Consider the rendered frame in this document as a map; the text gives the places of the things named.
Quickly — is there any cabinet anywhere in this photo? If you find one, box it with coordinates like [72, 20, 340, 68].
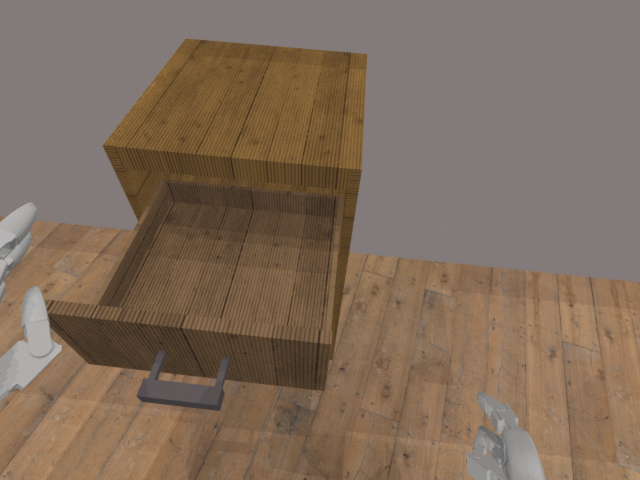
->
[103, 39, 367, 360]

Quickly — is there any drawer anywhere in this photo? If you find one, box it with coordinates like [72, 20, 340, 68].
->
[44, 179, 343, 391]

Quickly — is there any robot left hand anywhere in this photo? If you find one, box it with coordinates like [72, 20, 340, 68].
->
[0, 202, 62, 402]

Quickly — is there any handle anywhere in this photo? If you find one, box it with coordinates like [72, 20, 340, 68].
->
[137, 350, 230, 411]

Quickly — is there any robot right hand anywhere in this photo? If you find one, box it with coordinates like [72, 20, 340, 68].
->
[467, 392, 545, 480]

